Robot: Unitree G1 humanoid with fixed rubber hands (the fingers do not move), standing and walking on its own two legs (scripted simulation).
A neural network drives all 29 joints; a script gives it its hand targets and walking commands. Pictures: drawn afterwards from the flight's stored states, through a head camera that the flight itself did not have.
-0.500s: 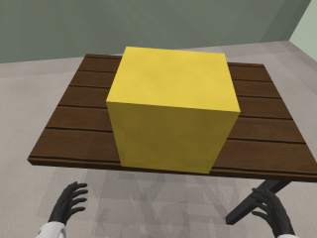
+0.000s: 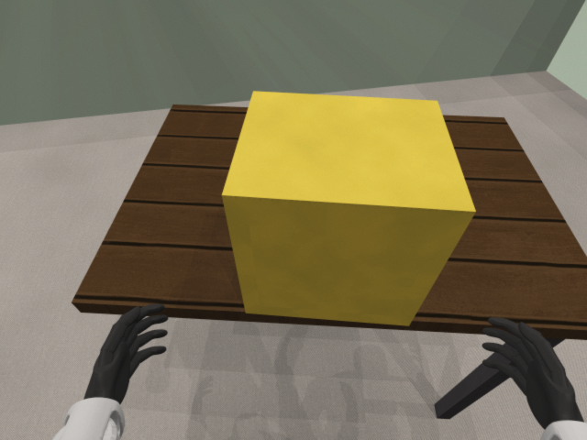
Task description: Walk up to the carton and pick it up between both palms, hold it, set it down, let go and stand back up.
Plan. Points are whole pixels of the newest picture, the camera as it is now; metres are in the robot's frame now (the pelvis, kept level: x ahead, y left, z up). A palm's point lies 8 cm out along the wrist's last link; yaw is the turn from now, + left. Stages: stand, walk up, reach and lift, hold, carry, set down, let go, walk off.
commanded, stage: reach and lift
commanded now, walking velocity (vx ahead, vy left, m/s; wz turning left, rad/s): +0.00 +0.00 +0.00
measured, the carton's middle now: (334, 214) +0.42 -0.03 +0.08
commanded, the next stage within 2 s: none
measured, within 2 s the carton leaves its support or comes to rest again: neither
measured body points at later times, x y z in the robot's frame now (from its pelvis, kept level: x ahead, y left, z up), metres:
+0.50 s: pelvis -0.02 -0.02 +0.00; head -0.01 -0.02 +0.45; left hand +0.26 +0.21 +0.11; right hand +0.24 -0.26 +0.10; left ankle -0.06 +0.09 -0.75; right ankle +0.00 -0.13 -0.75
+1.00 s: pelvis -0.02 -0.02 +0.00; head -0.02 -0.01 +0.45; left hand +0.34 +0.21 +0.17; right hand +0.29 -0.27 +0.16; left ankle -0.06 +0.09 -0.75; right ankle +0.00 -0.13 -0.75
